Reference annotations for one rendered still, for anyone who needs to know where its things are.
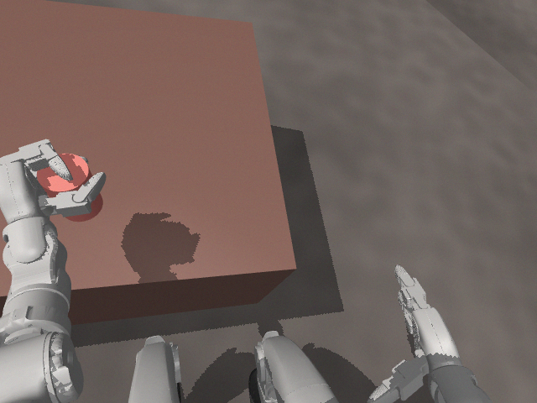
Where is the left robot hand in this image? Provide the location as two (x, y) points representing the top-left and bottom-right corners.
(0, 139), (107, 224)

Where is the left robot arm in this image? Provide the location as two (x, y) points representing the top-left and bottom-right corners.
(0, 217), (84, 403)

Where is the can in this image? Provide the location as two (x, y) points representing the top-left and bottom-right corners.
(37, 154), (103, 222)

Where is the right robot arm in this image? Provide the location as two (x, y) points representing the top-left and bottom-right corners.
(428, 365), (492, 403)

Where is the right robot hand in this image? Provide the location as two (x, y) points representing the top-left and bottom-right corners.
(367, 264), (462, 403)

